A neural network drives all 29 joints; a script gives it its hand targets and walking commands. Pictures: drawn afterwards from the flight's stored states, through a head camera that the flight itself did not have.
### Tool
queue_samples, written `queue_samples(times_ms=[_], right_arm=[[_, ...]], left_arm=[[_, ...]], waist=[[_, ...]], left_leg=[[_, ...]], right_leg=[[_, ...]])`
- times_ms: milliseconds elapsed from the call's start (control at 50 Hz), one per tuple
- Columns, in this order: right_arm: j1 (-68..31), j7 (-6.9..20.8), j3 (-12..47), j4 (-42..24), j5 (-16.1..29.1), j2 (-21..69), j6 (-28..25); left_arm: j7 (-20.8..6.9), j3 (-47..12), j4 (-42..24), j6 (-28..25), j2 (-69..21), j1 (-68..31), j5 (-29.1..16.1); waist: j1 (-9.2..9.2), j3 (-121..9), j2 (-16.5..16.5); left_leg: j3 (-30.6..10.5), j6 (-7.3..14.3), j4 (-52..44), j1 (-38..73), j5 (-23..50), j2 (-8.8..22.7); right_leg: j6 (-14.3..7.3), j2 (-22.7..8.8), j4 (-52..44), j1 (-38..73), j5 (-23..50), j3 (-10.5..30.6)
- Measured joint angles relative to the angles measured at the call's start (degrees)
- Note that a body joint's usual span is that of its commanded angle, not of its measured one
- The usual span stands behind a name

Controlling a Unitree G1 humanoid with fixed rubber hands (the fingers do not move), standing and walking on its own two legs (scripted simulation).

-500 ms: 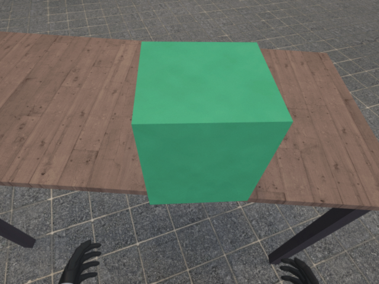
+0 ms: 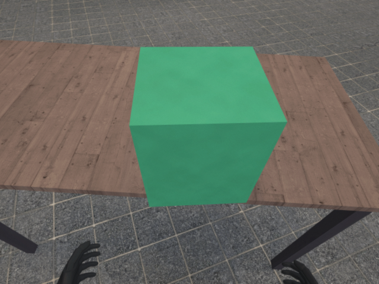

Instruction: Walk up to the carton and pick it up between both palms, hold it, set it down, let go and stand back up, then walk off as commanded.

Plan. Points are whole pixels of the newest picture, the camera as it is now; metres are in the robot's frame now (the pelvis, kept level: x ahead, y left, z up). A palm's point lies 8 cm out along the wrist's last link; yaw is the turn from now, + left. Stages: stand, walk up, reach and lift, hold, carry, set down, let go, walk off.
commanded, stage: stand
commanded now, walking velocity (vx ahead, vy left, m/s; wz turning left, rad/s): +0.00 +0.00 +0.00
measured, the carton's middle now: (197, 131) +0.39 -0.01 +0.13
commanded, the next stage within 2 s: walk off in 1.28 s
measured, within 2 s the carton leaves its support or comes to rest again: neither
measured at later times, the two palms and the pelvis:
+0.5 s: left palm out of the picture +0.13 +0.29 -0.07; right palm out of the picture +0.09 -0.29 -0.10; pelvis -0.01 -0.01 +0.00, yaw +0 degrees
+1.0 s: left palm out of the picture +0.10 +0.30 -0.08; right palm out of the picture +0.06 -0.29 -0.11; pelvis -0.02 -0.01 +0.00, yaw +0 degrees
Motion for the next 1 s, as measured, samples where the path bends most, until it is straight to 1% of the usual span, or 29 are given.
queue_samples(times_ms=[40, 80, 140, 200, 340, 640, 1000], right_arm=[[0.01, -0.7, -0.73, 0.67, -0.94, -0.04, 4.95], [0.0, -1.12, -1.46, 1.32, -1.46, -0.4, 8.19], [0.0, -1.32, -2.23, 1.61, -1.66, -1.43, 10.53], [0.0, -1.32, -2.79, 1.61, -1.66, -2.33, 11.58], [0.01, -1.31, -3.06, 1.97, -1.66, -2.91, 12.93], [0.01, -1.32, -3.07, 3.59, -1.67, -3.03, 13.43], [0.01, -1.32, -3.07, 7.21, -1.67, -3.26, 13.83]], left_arm=[[0.37, 0.02, 1.28, -0.44, 1.91, 0.0, 0.0], [0.91, 0.0, 2.5, -0.64, 3.48, 0.0, 0.0], [1.34, -0.01, 4.04, -1.04, 4.94, 0.01, 0.0], [1.41, -0.02, 5.6, -1.43, 5.92, 0.01, 0.0], [1.43, -0.03, 8.84, -1.86, 7.27, 0.03, 0.0], [1.47, -0.04, 12.47, -2.34, 7.32, 0.02, 0.0], [1.97, -0.04, 15.24, -2.48, 7.58, 0.02, 0.0]], waist=[[0.0, -0.86, -0.99], [0.01, -1.87, -1.71], [0.01, -2.59, -2.09], [0.01, -2.63, -1.97], [0.01, -2.65, -1.28], [0.02, -2.75, 0.67], [0.02, -2.75, 0.31]], left_leg=[[-0.01, -0.08, 0.13, 0.57, -0.14, -0.14], [0.0, -0.19, 0.55, 0.94, -0.5, -0.15], [0.01, -0.25, 1.15, 1.11, -0.83, -0.16], [0.01, -0.25, 1.48, 1.1, -0.85, -0.16], [0.01, -0.25, 1.68, 1.09, -0.68, -0.2], [0.0, -0.27, 1.69, 1.12, -0.28, -0.21], [0.01, -0.42, 1.69, 1.12, 0.24, -0.21]], right_leg=[[0.0, -0.13, 1.66, -0.13, -1.03, -0.03], [0.0, -0.13, 2.88, -0.14, -1.86, -0.03], [0.0, -0.13, 3.9, -0.16, -2.39, -0.04], [0.0, -0.13, 4.2, -0.17, -2.33, -0.04], [0.0, -0.17, 4.4, -0.18, -2.11, -0.04], [-0.02, -0.19, 4.46, -0.18, -1.74, -0.04], [-0.11, -0.2, 4.44, -0.18, -1.21, -0.04]])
